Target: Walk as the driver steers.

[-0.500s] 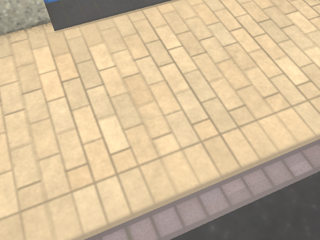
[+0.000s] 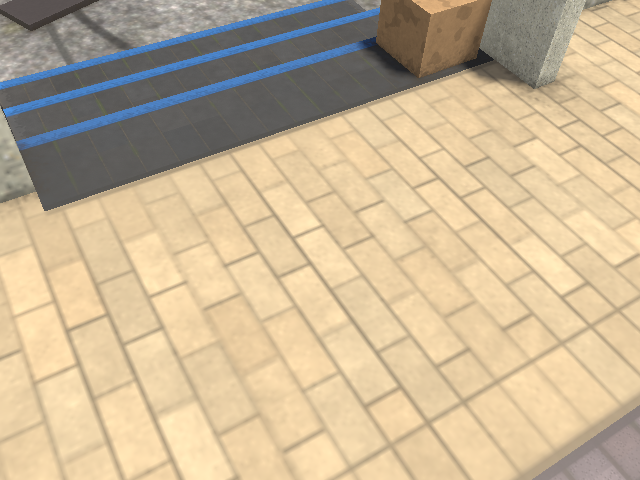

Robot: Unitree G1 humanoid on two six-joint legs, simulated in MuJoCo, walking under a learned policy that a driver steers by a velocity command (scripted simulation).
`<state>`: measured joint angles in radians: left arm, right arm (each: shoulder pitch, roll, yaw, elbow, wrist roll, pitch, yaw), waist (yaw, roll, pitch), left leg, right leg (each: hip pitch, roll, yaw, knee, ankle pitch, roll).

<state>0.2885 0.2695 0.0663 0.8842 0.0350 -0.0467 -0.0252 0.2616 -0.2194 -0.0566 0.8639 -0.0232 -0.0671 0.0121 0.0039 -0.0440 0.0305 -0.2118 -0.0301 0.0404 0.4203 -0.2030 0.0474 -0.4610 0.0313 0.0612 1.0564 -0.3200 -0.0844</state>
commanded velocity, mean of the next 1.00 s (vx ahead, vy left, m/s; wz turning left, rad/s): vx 0.45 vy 0.00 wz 0.07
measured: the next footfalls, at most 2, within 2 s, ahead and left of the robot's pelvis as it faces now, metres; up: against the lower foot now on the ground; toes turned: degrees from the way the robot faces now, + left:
right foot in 0.30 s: +0.30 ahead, -0.12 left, +0.00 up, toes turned -4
left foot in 0.86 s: +0.58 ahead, +0.04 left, +0.00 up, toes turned +11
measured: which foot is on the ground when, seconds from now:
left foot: down 0.00-0.32, up 0.34-0.84, down 0.86-1.00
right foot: up 0.00-0.28, down 0.30-0.88, up 0.90-1.00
